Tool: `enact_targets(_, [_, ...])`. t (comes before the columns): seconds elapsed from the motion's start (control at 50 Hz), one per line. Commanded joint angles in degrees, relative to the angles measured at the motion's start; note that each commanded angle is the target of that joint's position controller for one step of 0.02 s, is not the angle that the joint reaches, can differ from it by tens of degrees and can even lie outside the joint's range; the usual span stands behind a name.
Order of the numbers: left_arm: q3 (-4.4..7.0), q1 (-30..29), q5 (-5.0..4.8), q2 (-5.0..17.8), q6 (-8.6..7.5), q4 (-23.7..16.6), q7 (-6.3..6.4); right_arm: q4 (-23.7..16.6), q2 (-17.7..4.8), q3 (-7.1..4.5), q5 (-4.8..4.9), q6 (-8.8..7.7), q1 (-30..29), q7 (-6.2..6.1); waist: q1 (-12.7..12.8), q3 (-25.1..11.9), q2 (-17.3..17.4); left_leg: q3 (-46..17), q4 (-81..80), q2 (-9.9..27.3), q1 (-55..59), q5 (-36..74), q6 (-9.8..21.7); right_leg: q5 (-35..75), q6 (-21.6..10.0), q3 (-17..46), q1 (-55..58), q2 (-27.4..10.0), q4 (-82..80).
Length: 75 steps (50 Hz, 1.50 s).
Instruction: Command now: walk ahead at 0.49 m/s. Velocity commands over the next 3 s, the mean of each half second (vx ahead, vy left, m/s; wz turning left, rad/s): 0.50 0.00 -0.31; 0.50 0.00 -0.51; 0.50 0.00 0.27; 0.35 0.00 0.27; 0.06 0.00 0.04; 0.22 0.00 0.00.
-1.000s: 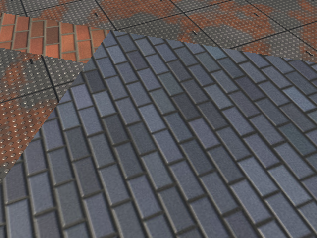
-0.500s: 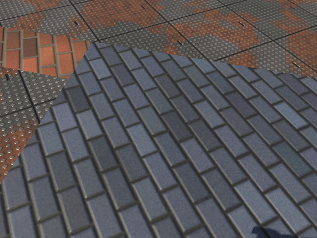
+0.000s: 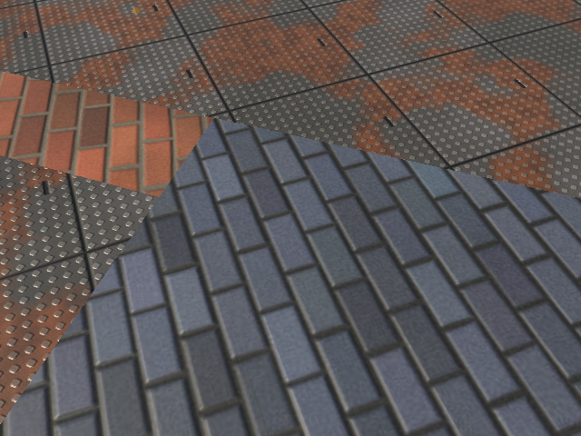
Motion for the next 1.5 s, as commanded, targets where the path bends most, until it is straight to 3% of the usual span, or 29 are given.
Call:
enact_targets(0.02, [1.33, -2.02, -0.32, 8.54, -0.69, -3.54, 1.24, -2.85, -2.09, -0.4, -0.3, -0.33, -1.22, 0.38, -1.88, 2.59, -4.82, 0.17, -10.29, 0.11, -0.07, 9.93, -0.93, 6.09, -8.28, 9.96, -3.69, -15.24, -9.72])
enact_targets(0.16, [1.9, 5.49, -1.66, 9.66, 0.81, -1.3, 1.94, -7.3, -2.45, 0.41, 0.54, -1.61, -13.46, 2.36, 1.32, 4.88, -4.87, 0.76, -25.94, -3.94, 2.41, 9.61, -1.24, 5.69, -7.2, 11.89, 4.61, -17.45, -4.31])
enact_targets(0.24, [2.3, 2.84, -1.52, 10.08, 1.78, -2.46, 2.14, -4.78, -7.65, -1.81, 0.62, -2.76, -1.32, 2.35, -6.29, -2.28, -6.65, 2.62, -29.97, -7.18, 22.23, 2.54, 1.48, 19.45, -4.17, 12.52, 4.39, -15.74, 9.77])
enact_targets(0.26, [1.33, 1.98, -0.81, 7.55, 1.75, -3.97, 1.96, -2.51, -11.39, -3.12, -0.26, -3.02, 9.66, 1.84, -10.66, -11.09, -4.22, -2.64, -27.08, -1.22, 39.29, 2.71, 4.68, 15.37, -2.17, 9.86, -3.83, -11.97, 24.94])
enact_targets(0.28, [-0.42, 8.25, -1.02, 0.59, 0.87, -5.27, 1.74, -1.13, -17.32, -4.67, -1.17, -2.48, 16.98, 1.54, -9.17, -20.88, 9.89, -25.44, -29.8, 13.75, 62.77, -5.09, 12.53, -5.89, 2.53, 3.84, -26.54, -2.61, 47.46])
enact_targets(0.3, [-0.05, 8.13, -2.03, 3.14, -0.09, -5.04, 1.62, -1.29, -12.73, -3.27, -1.12, -2.24, 17.18, 1.72, -9.43, -24.4, 13.88, -38.54, -37.24, 16.37, 63.29, -11.17, 14.16, -24.97, 2.29, 10.93, -33.49, -2.6, 57.4])
enact_targets(0.32, [1.49, 3.52, -3.38, 8.39, -0.33, -6.13, 1.7, -2.24, -8.45, -1.96, -0.84, -2.24, 12.27, 1.56, -8.79, -15.51, 9.2, -29.89, -38.05, 14.5, 56.0, -13.13, 11.02, -21.6, 1.44, 11.92, -37.9, -5.81, 61.33])
enact_targets(0.34, [1.69, 0.54, -3.35, 8.51, -0.12, -6.82, 1.99, -3.15, -6.27, -1.2, -0.68, -2.16, 7.8, 1.51, -7.41, -10.01, 5.4, -21.8, -39.29, 12.64, 47.61, -10.5, 9.02, -16.4, 1.09, 10.26, -37.5, -8.81, 60.78])
enact_targets(0.44, [2.38, -0.06, -2.42, 3.69, 3.13, -8.17, 1.92, -1.9, -4.09, -0.86, -1.47, -2.6, 2.18, 1.43, -2.05, -0.5, 3.77, -2.37, -47.5, 7.11, 29.1, 1.8, 7.94, -5.34, 1.59, 9.4, -30.17, -13.52, 52.5])
enact_targets(0.68, [1.53, -19.71, -1.58, 3.22, 3.37, -17.6, -1.75, 0.01, -9.24, -2.62, -0.02, -0.37, 9.87, -0.47, -6.5, 5.46, 0.08, 13.3, -46.04, 8.88, 42.01, 12.52, 6.3, 6.73, 0.45, 2.29, -34.82, -10.9, 24.14])
enact_targets(0.74, [2.65, -17.43, -1.7, 5.72, 3.63, -18.92, -2.35, -0.73, -11.6, -3.32, 0.64, 0.79, 8.69, -0.58, -3.39, 2.01, 2.63, 15.84, -36.49, 9.22, 44.97, 36.3, 4.64, -1.65, -2.45, -2.33, -26.44, -6.29, 22.92])
enact_targets(0.78, [5.46, -3.2, -2.08, 10.52, 3.72, -15.78, -1.86, -1.5, -12.29, -3.31, 1.0, 1.68, 6.94, -0.68, 4.79, -5.78, 2.26, 18.13, -16.4, 6.34, 40.37, 45.11, 2.16, -0.32, -5.95, -4.4, -6.39, -0.77, 18.2])
enact_targets(0.8, [7.68, 5.85, -2.0, 16.05, 4.24, -13.57, -0.5, -2.76, -10.52, -2.58, -0.23, 1.34, 7.52, -0.75, 7.89, -11.05, -4.14, 18.26, 1.89, 3.84, 25.56, 26.78, -0.89, -0.96, -9.29, 7.64, 11.36, -6.96, 16.32])
enact_targets(0.82, [8.21, 2.22, -2.31, 21.77, 3.89, -15.02, -0.12, -6.56, -2.08, -0.12, -1.45, -0.67, 10.89, -0.15, 0.25, -15.31, -18.64, 11.88, 23.48, -9.51, -0.18, -23.61, -4.52, -9.14, -20.35, 42.67, 27.94, -21.5, 7.83])
enact_targets(0.84, [6.52, 5.14, -1.16, 17.53, 3.22, -16.04, -0.45, -7.7, -6.28, -0.53, 0.91, -3.61, 5.97, 0.91, 4.05, -21.26, -11.44, -2.02, 28.03, -9.48, -6.45, -26.05, -2.8, -12.57, -21.08, 52.43, 30.39, -24.45, 0.49])
enact_targets(0.86, [5.47, 4.05, -0.67, 13.61, 2.45, -15.37, -0.52, -9.07, -7.65, -0.89, 2.79, -4.67, 1.2, 1.4, 4.23, -14.18, -8.64, -1.98, 26.86, -6.75, -10.7, -21.59, -1.06, -7.85, -17.91, 43.1, 26.46, -22.7, 1.14])
enact_targets(0.92, [3.36, -7.06, -0.57, 7.43, 1.59, -17.8, -0.22, -6.75, -8.02, -1.65, -0.11, -3.57, 3.86, 0.67, -3.13, -5.33, -2.88, -1.97, 12.76, -0.17, 0.7, -11.82, -0.78, 7.58, -12.84, 25.17, 3.49, -16.62, 0.03])
enact_targets(1.12, [3.02, -1.54, -0.13, 9.77, 0.06, -13.43, 1.44, -8.73, -3.69, 0.08, 0.32, -0.95, -5.74, 1.96, 0.54, 1.06, -5.09, 2.18, -16.49, -1.71, 1.93, 16.83, -1.41, 12.14, -7.19, 7.16, -0.59, -13.22, -7.14])
enact_targets(1.24, [3.16, 1.89, -0.24, 10.16, 1.17, -10.21, 1.73, -12.19, -3.52, 0.72, 0.88, -1.26, -11.47, 4.23, 2.56, 4.21, -4.63, 2.43, -23.59, -5.01, -4.19, 10.73, 1.61, 19.21, -5.8, 3.9, 13.21, -18.1, -3.38])
enact_targets(1.26, [-0.11, 8.56, 8.41, 4.09, -0.32, -6.04, -1.84, -9.88, -2.36, 2.02, -7.08, 0.29, -4.01, 4.51, -0.62, 2.45, -7.57, 0.07, -24.52, -4.35, -3.77, 11.0, 2.39, 24.55, -8.82, 6.7, 20.08, -21.63, -3.62])
enact_targets(1.3, [1.26, 5.16, 5.98, 8.56, -1.21, -6.55, -3.37, -10.86, -5.27, 1.01, -5.54, 1.22, -4.73, 4.35, -1.99, 1.93, -6.15, 4.32, -24.92, -7.89, 0.4, 2.9, 3.93, 39.44, -7.17, 1.95, 22.76, -19.51, 0.07])
enact_targets(1.34, [1.74, 4.8, 5.45, 13.14, -1.09, -6.66, -3.67, -12.06, -8.14, 0.24, -3.07, 0.5, -4.06, 3.81, -4.7, -1.32, -5.37, 9.56, -25.62, -13.97, 16.03, 4.1, 6.64, 58.52, -4.87, -2.47, 16.95, -17.13, 8.37])
enact_targets(1.36, [1.53, 5.95, 6.89, 13.49, -0.92, -7.05, -3.56, -9.57, -9.67, -0.36, -2.63, -0.03, 3.85, 3.45, -6.44, -6.14, -5.12, 7.07, -21.12, -14.93, 30.23, 7.59, 8.56, 57.15, -2.86, -3.55, 9.56, -15.25, 18.72])
enact_targets(1.38, [-0.35, 13.45, 7.31, 8.88, -1.2, -7.61, -2.97, -6.22, -10.07, -0.4, -1.6, -0.35, 15.31, 3.03, -7.09, -18.62, 2.91, -8.62, -16.93, -7.18, 60.2, 7.85, 17.54, 41.63, 3.4, -2.69, -12.75, -10.31, 34.23])
enact_targets(1.4, [0.23, 6.97, 6.5, 11.53, -1.33, -8.27, -4.25, -1.85, -10.39, -0.59, -2.8, 0.73, 31.01, 2.8, -16.38, -22.81, 7.46, -30.41, -28.77, 3.48, 72.8, 7.95, 25.42, -10.63, 8.6, -0.21, -27.58, 1.88, 59.21])
enact_targets(1.42, [-0.54, -1.51, 4.1, 7.97, -1.44, -12.37, -5.03, 1.4, -12.0, -1.24, -4.71, -0.9, 35.64, 2.56, -17.46, -15.85, 3.36, -34.65, -33.43, 6.09, 71.85, 5.05, 21.42, -23.0, 6.34, 10.34, -40.75, 1.08, 69.6])
enact_targets(1.44, [-1.0, -7.69, 3.65, 7.68, -1.99, -14.21, -3.68, 0.98, -12.88, -2.23, -4.46, -2.41, 29.27, 2.45, -15.74, -2.53, 0.21, -29.7, -34.12, 5.32, 59.51, 3.95, 17.62, -19.65, 5.25, 13.78, -46.23, -4.38, 69.46])
enact_targets(1.46, [-1.01, -7.13, 5.14, 9.04, -2.05, -15.23, -2.02, 0.03, -8.55, -0.66, -4.25, -3.02, 22.03, 2.76, -11.63, -1.86, -1.41, -25.88, -35.9, 4.61, 49.9, 6.94, 18.22, -17.14, 3.51, 14.08, -41.54, -6.58, 63.9])
enact_targets(1.5, [-2.2, -3.62, 6.64, 5.03, -0.94, -15.06, 0.14, -2.91, -2.62, 1.75, -3.39, -3.12, 10.17, 3.3, -3.5, -0.99, -0.95, -20.8, -42.29, 1.91, 30.31, 8.06, 18.33, -14.02, 1.96, 12.12, -27.22, -10.53, 54.36])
